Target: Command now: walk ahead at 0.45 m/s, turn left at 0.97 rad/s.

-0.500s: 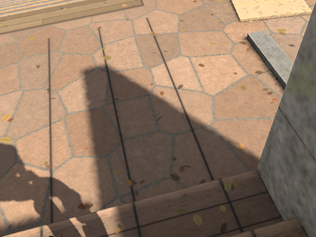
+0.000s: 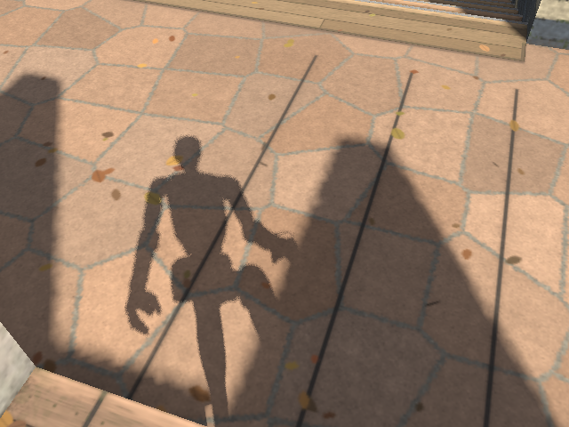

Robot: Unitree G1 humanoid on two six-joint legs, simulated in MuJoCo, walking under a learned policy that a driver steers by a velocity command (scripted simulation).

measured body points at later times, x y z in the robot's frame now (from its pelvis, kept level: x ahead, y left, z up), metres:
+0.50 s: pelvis +0.25 -0.03 -0.14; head +0.27 -0.03 +0.31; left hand +0.31 +0.26 -0.22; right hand +0.43 -0.22 -0.27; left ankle +0.24 +0.07 -0.86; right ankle +0.37 -0.18 -0.80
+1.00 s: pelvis +0.33 -0.05 -0.12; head +0.34 -0.05 +0.33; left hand +0.41 +0.24 -0.22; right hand +0.48 -0.29 -0.22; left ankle +0.24 +0.07 -0.86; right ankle +0.34 -0.18 -0.80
